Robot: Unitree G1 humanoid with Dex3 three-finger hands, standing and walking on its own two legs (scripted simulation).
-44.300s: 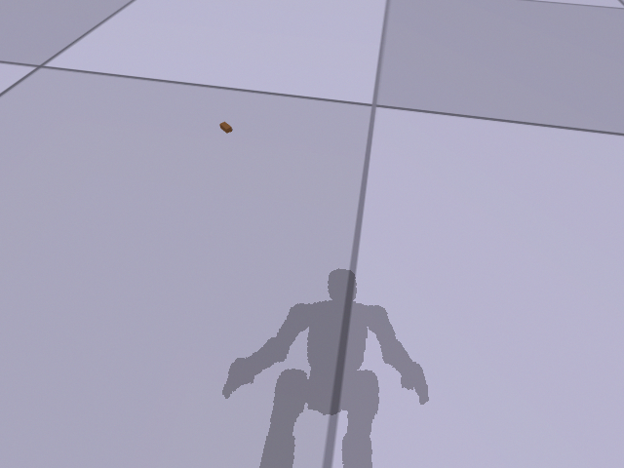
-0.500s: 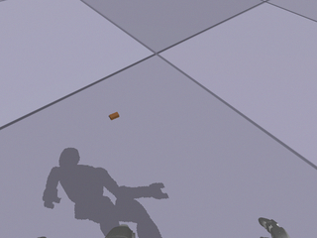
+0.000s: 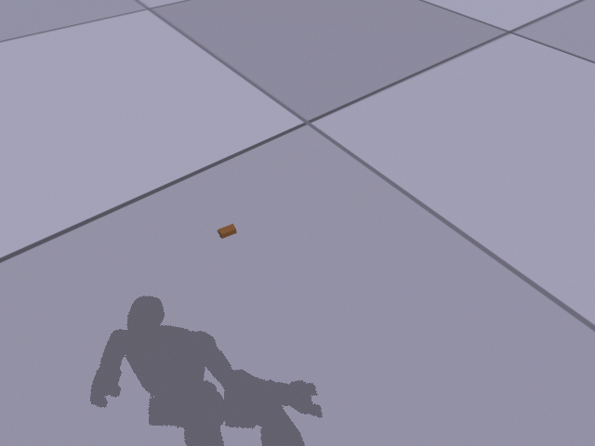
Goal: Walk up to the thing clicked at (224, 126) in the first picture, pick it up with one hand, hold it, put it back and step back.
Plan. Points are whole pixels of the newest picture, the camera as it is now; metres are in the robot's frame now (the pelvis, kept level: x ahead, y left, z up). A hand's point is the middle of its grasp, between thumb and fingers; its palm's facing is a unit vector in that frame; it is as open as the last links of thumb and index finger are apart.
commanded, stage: step back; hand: left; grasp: from above
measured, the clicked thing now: (227, 231) +1.06 +0.30 -0.75
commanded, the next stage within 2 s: stand in 0.48 s
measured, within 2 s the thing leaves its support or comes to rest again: neither
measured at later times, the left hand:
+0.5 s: hand out of the picture +0.11 +0.28 -0.15, palm faces +0.04 -0.93 -0.35, open 7.4 cm
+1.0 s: hand out of the picture +0.13 +0.27 -0.14, palm faces -0.01 -0.94 -0.34, open 7.4 cm
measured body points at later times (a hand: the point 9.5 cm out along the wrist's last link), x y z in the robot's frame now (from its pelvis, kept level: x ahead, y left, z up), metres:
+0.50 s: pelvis +0.05 +0.01 +0.00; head +0.07 +0.02 +0.45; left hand +0.11 +0.32 -0.13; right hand +0.17 -0.28 -0.12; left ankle +0.08 +0.14 -0.73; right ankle +0.02 -0.12 -0.73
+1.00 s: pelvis +0.05 +0.01 +0.02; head +0.06 +0.02 +0.47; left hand +0.13 +0.31 -0.11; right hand +0.14 -0.29 -0.11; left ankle +0.08 +0.14 -0.73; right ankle +0.02 -0.12 -0.73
